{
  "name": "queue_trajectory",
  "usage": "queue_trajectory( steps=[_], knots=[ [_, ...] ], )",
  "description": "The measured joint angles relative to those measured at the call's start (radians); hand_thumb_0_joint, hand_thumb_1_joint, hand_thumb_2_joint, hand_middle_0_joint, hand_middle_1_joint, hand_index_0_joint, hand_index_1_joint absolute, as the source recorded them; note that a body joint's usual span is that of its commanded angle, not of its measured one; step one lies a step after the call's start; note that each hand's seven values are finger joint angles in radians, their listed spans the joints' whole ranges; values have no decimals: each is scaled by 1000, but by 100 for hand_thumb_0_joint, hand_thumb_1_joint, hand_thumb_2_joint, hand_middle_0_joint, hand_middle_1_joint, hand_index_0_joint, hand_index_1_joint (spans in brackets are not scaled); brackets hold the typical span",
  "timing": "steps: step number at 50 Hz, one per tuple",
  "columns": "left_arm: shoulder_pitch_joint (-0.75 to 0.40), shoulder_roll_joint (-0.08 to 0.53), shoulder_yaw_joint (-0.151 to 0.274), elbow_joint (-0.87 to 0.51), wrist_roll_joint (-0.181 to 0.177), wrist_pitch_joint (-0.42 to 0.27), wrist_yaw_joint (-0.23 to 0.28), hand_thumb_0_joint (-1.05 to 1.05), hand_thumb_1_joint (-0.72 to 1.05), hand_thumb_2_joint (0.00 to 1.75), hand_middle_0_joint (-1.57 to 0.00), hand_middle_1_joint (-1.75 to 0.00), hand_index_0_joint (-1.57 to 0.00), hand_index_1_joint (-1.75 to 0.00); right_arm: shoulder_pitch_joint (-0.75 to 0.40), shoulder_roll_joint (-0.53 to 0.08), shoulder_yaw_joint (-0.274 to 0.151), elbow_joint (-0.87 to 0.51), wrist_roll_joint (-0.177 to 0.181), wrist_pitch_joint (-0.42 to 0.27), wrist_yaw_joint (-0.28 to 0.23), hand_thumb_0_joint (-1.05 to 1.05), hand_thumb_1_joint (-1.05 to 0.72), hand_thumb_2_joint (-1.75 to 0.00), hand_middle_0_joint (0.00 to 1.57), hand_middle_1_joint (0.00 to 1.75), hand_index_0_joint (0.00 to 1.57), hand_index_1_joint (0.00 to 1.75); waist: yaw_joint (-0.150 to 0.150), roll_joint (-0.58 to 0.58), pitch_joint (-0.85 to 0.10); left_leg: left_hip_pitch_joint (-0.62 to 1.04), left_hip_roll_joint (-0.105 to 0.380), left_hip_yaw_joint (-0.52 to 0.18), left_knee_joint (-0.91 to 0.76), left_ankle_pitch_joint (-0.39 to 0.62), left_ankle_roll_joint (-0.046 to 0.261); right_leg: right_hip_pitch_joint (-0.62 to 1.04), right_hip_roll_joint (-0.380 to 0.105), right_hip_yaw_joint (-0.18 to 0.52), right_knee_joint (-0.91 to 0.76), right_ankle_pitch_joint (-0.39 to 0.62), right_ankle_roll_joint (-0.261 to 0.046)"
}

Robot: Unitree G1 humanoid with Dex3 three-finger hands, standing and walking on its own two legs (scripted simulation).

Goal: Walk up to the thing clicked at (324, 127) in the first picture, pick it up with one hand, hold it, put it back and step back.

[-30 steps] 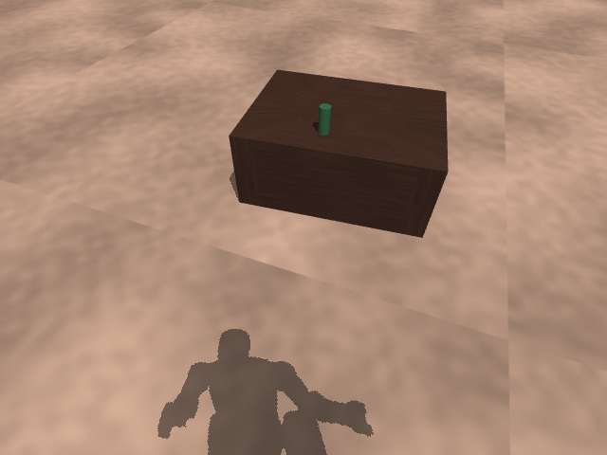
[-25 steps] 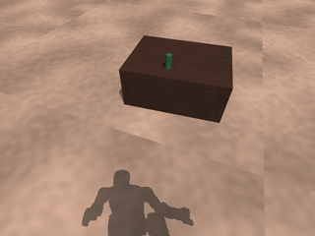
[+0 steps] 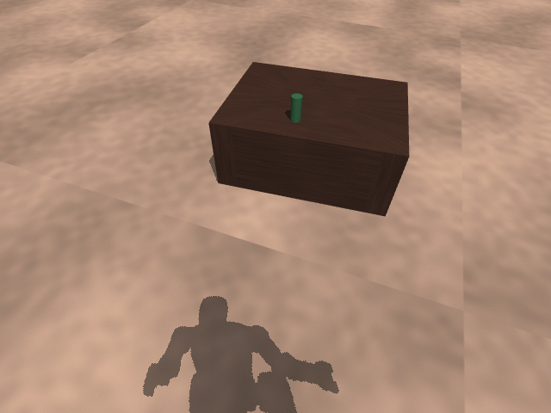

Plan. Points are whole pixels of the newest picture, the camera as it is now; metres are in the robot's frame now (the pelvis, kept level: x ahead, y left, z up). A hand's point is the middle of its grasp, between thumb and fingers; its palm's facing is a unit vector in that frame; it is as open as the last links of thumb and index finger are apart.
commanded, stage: stand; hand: left
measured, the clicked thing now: (296, 108) +1.43 -0.11 -0.33
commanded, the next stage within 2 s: walk up in 0.52 s
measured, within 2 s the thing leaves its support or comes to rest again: neither
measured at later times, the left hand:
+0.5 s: hand out of the picture +0.08 +0.25 -0.16, palm faces -0.02 -0.94 -0.33, open 7.4 cm
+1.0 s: hand (177, 388) +0.21 +0.17 -0.14, palm faces -0.09 -0.91 -0.39, open 7.3 cm
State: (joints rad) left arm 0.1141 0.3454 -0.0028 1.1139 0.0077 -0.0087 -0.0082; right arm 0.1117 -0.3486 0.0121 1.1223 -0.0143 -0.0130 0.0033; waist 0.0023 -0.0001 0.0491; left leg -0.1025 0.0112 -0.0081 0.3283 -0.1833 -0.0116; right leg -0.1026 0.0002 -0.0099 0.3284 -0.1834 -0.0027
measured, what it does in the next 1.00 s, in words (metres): walks ahead: right foot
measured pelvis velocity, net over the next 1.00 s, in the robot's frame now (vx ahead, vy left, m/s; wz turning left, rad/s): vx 0.13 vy -0.10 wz -0.15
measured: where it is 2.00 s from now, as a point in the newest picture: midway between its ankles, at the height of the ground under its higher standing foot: (314, 315)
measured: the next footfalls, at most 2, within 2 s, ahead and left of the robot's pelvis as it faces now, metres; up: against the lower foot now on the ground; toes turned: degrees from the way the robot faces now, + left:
right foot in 0.84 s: +0.18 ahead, -0.22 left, +0.00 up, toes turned -11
left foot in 1.28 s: +0.44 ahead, +0.01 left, +0.00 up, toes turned -5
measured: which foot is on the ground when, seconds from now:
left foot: down 0.00-0.86, up 0.88-1.00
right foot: down 0.00-0.58, up 0.60-0.82, down 0.84-1.00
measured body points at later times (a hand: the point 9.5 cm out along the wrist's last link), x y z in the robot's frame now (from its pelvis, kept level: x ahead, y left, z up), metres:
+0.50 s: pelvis +0.01 +0.00 +0.00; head +0.02 +0.00 +0.45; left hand +0.08 +0.30 -0.13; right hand +0.08 -0.30 -0.13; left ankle +0.00 +0.13 -0.75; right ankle +0.00 -0.12 -0.75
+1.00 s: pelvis +0.13 -0.10 -0.02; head +0.12 -0.13 +0.43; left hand +0.21 +0.22 -0.12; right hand +0.16 -0.44 -0.15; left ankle +0.10 +0.04 -0.68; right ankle +0.14 -0.21 -0.75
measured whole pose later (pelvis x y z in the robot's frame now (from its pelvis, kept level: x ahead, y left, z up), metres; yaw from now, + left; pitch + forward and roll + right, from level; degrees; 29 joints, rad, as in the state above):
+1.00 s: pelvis +0.13 -0.10 -0.02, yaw -8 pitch -4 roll +0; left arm 0.30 0.38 0.08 0.94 0.02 -0.05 -0.07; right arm 0.23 -0.45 -0.08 0.99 -0.03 -0.02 0.05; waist 0.03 0.07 0.05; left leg -0.36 0.07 0.03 1.09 -0.42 0.03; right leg -0.24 0.00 -0.04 0.57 -0.27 -0.04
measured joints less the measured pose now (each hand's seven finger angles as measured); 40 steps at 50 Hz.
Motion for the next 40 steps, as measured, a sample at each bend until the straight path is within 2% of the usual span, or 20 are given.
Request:
queue_trajectory(
  steps=[26,27,29,30,33,36,40],
  knots=[
    [8,3,4,4,0,3,0,1,91,89,-20,-30,-21,-30,3,1,1,2,0,0,-1,1,-90,-90,20,29,21,30,1,-2,5,10,1,4,-12,-2,0,7,0,3,-9,-3,0],
    [17,3,15,-8,6,5,-9,1,91,89,-20,-30,-21,-30,8,2,-9,-7,-6,-1,6,1,-90,-90,20,29,21,30,2,-4,1,1,1,8,7,-33,9,-4,1,7,12,-30,-5],
    [51,13,38,-34,19,7,-32,1,91,89,-20,-30,-21,-30,30,1,-33,-35,-21,-19,21,1,-90,-90,20,29,21,30,7,-14,-19,-13,-2,30,57,-133,33,-51,-1,26,118,-168,-21],
    [67,20,47,-40,24,12,-42,1,91,89,-20,-30,-21,-30,42,-2,-45,-50,-26,-29,27,1,-90,-90,20,30,21,30,7,-18,-31,-13,-2,43,64,-151,41,-89,-2,28,202,-215,-24],
    [89,44,64,-55,30,23,-60,1,91,89,-20,-30,-21,-30,78,-22,-71,-90,-34,-56,31,1,-90,-90,21,30,21,30,-14,-8,-34,5,19,56,41,-92,50,-209,-2,29,424,-236,-25],
    [92,81,79,-86,28,15,-81,1,91,89,-20,-30,-21,-30,115,-42,-86,-102,-41,-59,32,0,-90,-90,21,30,21,30,-21,-20,-13,48,32,69,12,-85,29,-289,-43,39,470,-222,-16],
    [111,105,95,-121,24,4,-102,1,91,89,-20,-30,-21,-30,146,-83,-104,-101,-47,-41,43,1,-90,-90,21,30,21,30,-18,-9,-1,101,70,95,41,-147,-9,-303,-89,18,347,-144,-5]
  ],
)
